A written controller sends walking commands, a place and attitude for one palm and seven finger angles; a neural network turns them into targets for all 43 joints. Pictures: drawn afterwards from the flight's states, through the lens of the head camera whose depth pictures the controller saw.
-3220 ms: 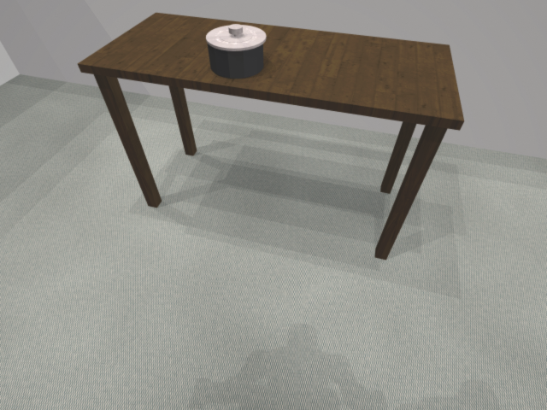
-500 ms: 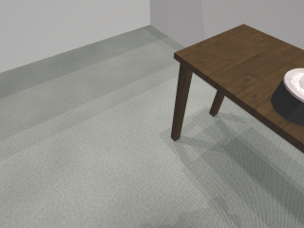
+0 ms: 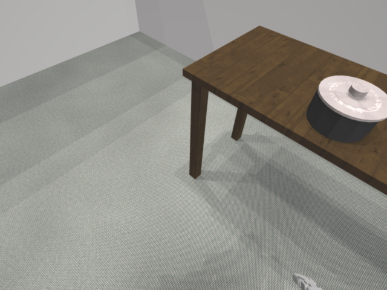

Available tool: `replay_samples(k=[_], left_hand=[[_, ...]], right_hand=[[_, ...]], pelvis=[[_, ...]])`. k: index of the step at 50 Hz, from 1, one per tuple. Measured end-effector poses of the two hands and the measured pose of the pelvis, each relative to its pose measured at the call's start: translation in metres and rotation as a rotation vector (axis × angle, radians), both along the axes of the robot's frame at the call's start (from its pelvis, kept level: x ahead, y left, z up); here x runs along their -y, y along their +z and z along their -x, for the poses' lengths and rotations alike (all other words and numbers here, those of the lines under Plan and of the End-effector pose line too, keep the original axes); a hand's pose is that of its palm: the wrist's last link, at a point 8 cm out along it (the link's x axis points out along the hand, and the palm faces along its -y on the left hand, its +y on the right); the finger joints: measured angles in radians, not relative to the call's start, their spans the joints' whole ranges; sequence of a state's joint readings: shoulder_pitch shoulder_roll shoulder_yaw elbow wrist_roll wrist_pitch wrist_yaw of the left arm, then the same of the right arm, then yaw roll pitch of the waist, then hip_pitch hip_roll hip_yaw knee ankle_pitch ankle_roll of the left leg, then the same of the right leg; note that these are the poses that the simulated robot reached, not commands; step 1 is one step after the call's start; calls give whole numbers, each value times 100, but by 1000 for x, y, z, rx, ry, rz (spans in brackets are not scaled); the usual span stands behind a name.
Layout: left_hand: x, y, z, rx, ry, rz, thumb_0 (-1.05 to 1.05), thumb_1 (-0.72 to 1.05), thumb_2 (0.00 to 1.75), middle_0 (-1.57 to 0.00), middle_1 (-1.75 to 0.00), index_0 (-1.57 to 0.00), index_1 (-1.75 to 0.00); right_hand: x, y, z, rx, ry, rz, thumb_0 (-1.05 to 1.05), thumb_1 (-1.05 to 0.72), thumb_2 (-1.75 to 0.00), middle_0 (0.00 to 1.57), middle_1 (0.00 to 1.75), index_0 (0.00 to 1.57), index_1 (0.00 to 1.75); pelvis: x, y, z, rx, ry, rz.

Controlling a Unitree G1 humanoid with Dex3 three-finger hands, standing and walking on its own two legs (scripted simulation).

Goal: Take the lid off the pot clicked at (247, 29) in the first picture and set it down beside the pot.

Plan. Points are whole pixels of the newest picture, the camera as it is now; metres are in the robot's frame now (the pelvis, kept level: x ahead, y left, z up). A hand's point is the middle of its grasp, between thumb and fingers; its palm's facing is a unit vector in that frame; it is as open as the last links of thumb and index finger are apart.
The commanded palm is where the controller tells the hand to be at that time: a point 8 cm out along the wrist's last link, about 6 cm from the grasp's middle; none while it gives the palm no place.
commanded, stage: turn to face it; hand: left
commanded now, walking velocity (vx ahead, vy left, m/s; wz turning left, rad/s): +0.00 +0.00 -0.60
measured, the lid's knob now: (358, 89) +0.63 -0.38 +0.09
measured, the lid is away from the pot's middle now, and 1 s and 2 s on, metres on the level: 0.00 0.00 0.00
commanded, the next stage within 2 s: take the last steps up to it in 0.96 s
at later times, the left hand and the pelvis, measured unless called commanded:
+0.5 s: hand out of the picture +0.14 +0.15 -0.15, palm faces -0.31 -0.91 -0.29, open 7.4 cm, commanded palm none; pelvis -0.03 -0.02 -0.01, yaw -19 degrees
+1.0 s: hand out of the picture +0.14 +0.15 -0.17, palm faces -0.45 -0.87 -0.22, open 7.4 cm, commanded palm none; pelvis -0.02 +0.00 +0.00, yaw -32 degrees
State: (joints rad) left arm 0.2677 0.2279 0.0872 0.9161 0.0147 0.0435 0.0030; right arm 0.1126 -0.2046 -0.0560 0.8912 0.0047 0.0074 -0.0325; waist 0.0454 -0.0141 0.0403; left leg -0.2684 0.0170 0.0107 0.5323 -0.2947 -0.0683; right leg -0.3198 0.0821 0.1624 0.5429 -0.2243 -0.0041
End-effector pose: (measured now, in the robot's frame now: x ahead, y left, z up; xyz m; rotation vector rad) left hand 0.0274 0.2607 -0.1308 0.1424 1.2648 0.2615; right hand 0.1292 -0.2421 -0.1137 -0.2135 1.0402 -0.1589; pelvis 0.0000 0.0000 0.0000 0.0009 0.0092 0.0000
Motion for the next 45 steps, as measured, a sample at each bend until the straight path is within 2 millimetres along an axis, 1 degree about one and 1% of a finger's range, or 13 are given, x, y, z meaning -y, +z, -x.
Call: replay_samples(k=[2,6,9,12,14,17,21,23,26,30,36,40,45], left_hand=[[-12,-5,-10,9,-21,1,1,90,90,-21,-30,-20,-30],[-26,-1,-31,31,-92,3,1,91,90,-20,-30,-20,-30],[-29,3,-43,36,-140,7,1,91,90,-20,-30,-20,-30],[-24,6,-55,28,-190,9,1,91,90,-20,-30,-20,-30],[-17,8,-62,20,-228,10,1,91,90,-20,-30,-20,-30],[0,10,-76,15,-296,9,1,91,90,-20,-30,-20,-30],[34,13,-99,41,-396,-3,1,91,90,-20,-30,-20,-30],[52,11,-111,80,-445,-18,1,91,90,-20,-30,-20,-30],[74,18,-118,115,-480,-30,1,91,90,-20,-30,-20,-30],[92,27,-119,112,-507,-30,1,90,90,-21,-30,-20,-30],[103,26,-119,91,-556,-9,1,90,90,-21,-30,-20,-30],[98,19,-119,73,-570,6,1,90,90,-21,-30,-20,-30],[81,3,-124,47,-575,29,1,90,90,-21,-30,-20,-30]], right_hand=[[-8,4,9,10,-12,10,1,-91,-90,20,30,20,30],[-17,13,39,-17,-53,17,1,-91,-90,20,30,20,30],[-18,14,63,-45,-102,14,1,-90,-90,20,30,20,30],[-17,10,88,-75,-162,2,1,-90,-90,21,30,20,30],[-14,6,108,-99,-204,-9,1,-90,-90,21,30,20,30],[-5,-3,139,-142,-271,-29,1,-90,-90,21,30,20,30],[12,-20,184,-200,-363,-59,1,-90,-90,21,30,20,30],[24,-34,205,-225,-404,-74,1,-90,-90,21,30,20,30],[36,-41,229,-279,-450,-76,1,-91,-90,20,30,20,30],[46,-32,237,-278,-489,-75,1,-91,-90,20,30,20,30],[50,-20,228,-205,-528,-63,1,-91,-90,20,30,19,30],[44,-15,214,-156,-543,-54,1,-91,-90,20,30,19,30],[27,-8,199,-92,-560,-25,1,-91,-90,20,30,20,30]], pelvis=[[-7,-1,3,12,-22,-2],[-14,5,6,28,-80,12],[-17,9,8,31,-119,19],[-18,10,11,31,-162,21],[-16,10,13,29,-190,20],[-10,8,17,25,-232,16],[5,2,23,17,-290,2],[16,-8,26,13,-314,-12],[23,-8,31,13,-336,-2],[30,2,33,6,-378,-17],[31,8,33,3,-438,-24],[25,8,31,4,-474,-12],[9,1,24,3,-514,10]])
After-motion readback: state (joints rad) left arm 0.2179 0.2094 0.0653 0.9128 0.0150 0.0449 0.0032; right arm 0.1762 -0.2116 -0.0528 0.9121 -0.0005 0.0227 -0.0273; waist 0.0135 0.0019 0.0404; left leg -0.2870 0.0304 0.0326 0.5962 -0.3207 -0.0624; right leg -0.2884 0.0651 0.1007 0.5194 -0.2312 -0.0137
